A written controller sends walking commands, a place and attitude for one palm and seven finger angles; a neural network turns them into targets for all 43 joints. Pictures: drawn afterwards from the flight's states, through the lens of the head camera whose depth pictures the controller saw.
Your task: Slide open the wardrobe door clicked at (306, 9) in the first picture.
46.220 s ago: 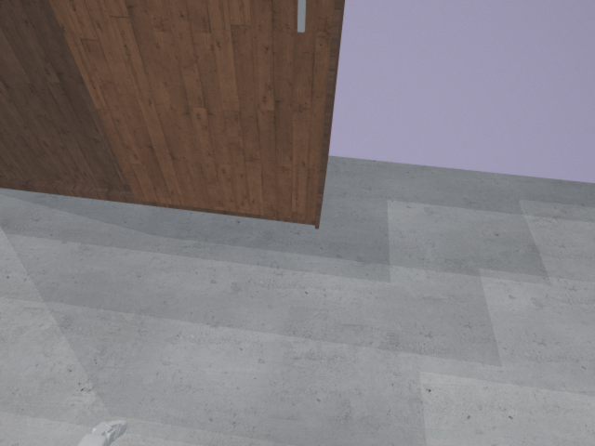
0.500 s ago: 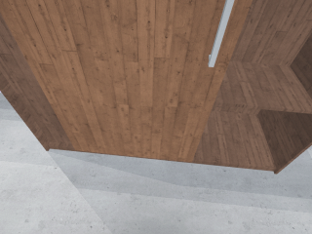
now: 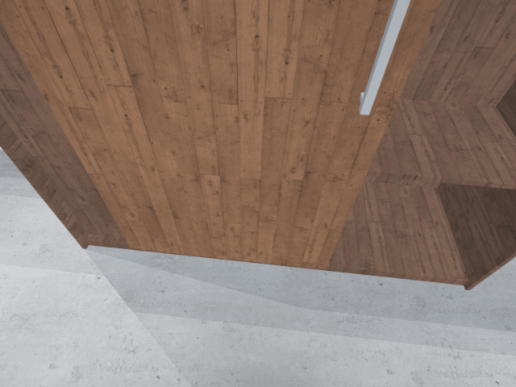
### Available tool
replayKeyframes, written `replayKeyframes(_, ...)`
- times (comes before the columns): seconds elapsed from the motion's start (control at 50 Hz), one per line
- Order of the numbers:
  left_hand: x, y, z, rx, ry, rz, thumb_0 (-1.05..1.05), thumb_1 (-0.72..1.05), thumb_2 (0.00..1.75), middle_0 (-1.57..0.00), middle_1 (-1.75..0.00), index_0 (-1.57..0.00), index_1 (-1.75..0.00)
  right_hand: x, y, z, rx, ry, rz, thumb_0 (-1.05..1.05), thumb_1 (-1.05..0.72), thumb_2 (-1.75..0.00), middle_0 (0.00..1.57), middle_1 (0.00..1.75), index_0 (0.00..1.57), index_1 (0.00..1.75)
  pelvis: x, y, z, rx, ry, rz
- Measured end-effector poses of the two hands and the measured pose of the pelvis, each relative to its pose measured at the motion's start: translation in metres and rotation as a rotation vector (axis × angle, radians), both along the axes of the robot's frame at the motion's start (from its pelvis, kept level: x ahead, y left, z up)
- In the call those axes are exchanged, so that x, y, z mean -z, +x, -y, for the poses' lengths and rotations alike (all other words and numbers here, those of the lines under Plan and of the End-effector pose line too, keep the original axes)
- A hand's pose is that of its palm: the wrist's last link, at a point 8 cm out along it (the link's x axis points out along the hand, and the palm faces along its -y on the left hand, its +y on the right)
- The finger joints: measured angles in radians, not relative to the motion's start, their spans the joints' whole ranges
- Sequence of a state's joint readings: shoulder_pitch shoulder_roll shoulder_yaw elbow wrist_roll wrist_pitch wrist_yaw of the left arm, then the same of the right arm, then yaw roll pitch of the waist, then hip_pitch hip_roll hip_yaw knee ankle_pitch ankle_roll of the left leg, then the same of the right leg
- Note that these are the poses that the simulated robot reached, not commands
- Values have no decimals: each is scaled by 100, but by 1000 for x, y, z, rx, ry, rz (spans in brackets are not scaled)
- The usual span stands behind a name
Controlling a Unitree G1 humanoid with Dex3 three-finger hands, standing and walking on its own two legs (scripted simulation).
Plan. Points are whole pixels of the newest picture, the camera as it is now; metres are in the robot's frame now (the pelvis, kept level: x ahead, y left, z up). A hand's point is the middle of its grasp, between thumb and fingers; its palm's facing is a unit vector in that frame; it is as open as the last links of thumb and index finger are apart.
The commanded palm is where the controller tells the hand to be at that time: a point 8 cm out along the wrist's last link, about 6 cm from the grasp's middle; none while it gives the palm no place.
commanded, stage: look to check the result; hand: right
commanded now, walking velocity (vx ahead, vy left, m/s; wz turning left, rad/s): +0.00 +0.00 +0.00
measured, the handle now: (384, 42) +0.65 -0.18 +0.22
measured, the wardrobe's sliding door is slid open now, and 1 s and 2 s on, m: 0.60 0.60 0.60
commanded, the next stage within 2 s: stand and wait in 0.30 s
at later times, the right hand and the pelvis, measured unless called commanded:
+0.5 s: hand out of the picture +0.09 -0.22 -0.16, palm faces -0.02 +0.95 -0.32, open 7.4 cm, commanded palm none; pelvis +0.01 +0.01 +0.00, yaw +1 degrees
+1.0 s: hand out of the picture +0.07 -0.23 -0.16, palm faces -0.03 +0.95 -0.31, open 7.4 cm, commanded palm none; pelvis +0.00 +0.01 +0.00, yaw +1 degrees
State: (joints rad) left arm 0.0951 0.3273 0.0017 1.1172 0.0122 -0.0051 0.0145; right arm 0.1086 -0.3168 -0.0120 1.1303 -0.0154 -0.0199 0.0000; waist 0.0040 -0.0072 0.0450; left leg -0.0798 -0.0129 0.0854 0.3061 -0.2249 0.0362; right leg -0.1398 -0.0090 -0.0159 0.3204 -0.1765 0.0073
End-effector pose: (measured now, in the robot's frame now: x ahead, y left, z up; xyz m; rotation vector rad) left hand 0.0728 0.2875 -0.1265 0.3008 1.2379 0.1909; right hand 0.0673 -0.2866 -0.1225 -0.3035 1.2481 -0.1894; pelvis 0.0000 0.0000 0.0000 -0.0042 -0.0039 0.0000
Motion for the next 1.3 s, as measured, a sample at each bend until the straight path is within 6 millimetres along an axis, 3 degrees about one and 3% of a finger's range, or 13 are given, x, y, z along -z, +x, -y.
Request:
replayKeyframes(0.48, 3, 1, -9, -22, -7, -10, 0, 91, 89, -20, -30, -20, -30, 1, 16, -20, -7, 9, 19, 0, -90, -89, 20, 29, 21, 30, 0, 11, -13, -9, -2, 6)
replayKeyframes(0.92, 4, -19, -1, -32, -16, -33, 0, 91, 89, -20, -30, -20, -30, 3, -2, -16, -4, 17, -7, 0, -91, -89, 20, 29, 21, 30, -1, 2, -9, -13, 0, 17)
replayKeyframes(1.3, 1, -22, -1, -30, -9, -20, 0, 91, 89, -20, -30, -20, -30, 2, -8, -11, -8, 15, -4, 0, -91, -89, 20, 29, 21, 30, -1, -4, -5, -14, 1, 21)
